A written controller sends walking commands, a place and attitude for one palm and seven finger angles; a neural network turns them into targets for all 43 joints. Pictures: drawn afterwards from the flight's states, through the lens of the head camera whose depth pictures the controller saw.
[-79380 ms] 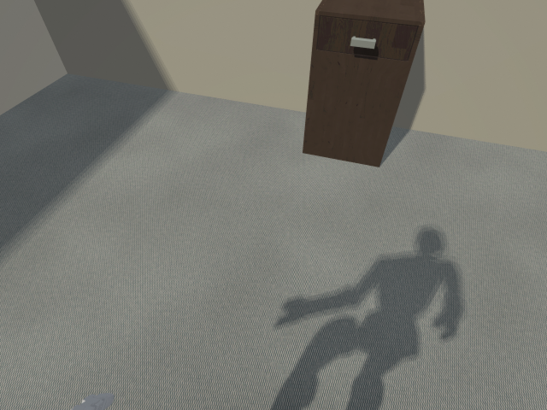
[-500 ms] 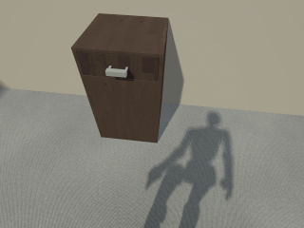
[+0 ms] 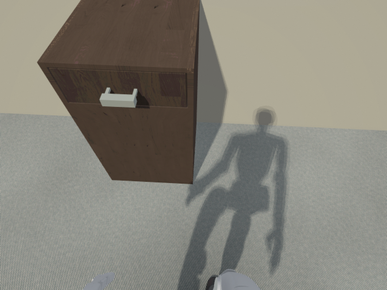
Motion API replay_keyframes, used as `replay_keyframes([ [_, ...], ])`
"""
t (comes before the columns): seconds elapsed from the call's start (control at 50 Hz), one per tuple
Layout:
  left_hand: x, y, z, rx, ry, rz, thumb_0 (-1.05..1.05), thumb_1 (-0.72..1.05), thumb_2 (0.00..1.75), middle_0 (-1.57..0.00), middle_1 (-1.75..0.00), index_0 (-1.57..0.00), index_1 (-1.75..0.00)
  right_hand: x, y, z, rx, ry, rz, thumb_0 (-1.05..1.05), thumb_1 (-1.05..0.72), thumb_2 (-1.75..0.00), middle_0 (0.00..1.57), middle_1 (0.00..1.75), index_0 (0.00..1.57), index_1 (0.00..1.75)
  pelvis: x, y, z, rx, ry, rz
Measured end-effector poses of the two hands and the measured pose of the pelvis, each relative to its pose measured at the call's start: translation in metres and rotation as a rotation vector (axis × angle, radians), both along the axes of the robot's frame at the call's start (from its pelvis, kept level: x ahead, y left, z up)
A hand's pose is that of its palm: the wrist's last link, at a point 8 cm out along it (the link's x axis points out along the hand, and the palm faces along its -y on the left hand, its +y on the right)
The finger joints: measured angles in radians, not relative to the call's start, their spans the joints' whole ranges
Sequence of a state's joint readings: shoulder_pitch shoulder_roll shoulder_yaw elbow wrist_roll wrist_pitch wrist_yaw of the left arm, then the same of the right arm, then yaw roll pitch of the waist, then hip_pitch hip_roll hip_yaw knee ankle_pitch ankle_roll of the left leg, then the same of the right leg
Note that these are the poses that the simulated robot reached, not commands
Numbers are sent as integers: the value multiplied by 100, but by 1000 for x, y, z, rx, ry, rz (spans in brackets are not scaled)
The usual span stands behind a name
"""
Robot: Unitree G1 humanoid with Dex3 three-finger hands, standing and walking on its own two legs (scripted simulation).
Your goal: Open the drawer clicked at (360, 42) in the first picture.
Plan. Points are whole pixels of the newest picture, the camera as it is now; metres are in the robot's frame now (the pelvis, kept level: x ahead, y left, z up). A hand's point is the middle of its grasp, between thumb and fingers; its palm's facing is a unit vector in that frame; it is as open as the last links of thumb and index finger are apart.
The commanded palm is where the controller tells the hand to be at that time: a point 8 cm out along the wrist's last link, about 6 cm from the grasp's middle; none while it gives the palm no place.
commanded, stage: take the last steps up to it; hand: left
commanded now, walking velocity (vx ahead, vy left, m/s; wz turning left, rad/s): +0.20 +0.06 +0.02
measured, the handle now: (120, 95) +0.65 +0.25 -0.05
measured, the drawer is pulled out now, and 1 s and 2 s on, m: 0.00 0.00 0.00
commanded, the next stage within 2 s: come to a stop and stand still in 0.08 s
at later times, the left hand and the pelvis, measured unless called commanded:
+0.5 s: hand (113, 283) +0.15 +0.19 -0.16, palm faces +0.05 -0.97 -0.22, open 7.3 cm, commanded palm none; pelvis +0.13 +0.01 +0.02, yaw -1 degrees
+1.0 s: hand (139, 262) +0.19 +0.14 -0.14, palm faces +0.05 -0.97 -0.22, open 7.4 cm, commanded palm none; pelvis +0.11 -0.05 +0.03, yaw +1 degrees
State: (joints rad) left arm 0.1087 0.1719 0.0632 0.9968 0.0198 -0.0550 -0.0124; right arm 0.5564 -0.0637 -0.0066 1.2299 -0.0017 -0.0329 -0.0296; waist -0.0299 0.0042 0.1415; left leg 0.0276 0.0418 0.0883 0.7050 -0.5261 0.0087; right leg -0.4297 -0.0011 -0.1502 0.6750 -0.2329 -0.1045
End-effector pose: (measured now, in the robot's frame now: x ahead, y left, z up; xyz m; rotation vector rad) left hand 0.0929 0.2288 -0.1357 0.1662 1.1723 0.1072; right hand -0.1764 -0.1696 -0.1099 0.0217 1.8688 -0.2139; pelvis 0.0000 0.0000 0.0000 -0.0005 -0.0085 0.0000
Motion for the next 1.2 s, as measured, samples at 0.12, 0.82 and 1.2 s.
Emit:
replay_keyframes([
  [0.12,21,-11,12,18,19,62,0,93,90,-20,-30,-20,-30,146,-43,-14,-60,-265,71,1,-91,-90,20,30,20,30,43,-10,16,-5,-4,23],
  [0.82,92,-18,45,149,80,24,1,91,90,-20,-30,-20,-30,331,-135,-20,-118,-505,128,1,-91,-90,20,30,20,30,118,-48,23,36,-7,-19],
  [1.2,41,-30,17,7,162,93,1,91,90,-20,-30,-20,-30,299,-88,-4,-97,-475,191,1,-91,-90,20,30,20,30,106,-33,28,1,-3,-1],
])
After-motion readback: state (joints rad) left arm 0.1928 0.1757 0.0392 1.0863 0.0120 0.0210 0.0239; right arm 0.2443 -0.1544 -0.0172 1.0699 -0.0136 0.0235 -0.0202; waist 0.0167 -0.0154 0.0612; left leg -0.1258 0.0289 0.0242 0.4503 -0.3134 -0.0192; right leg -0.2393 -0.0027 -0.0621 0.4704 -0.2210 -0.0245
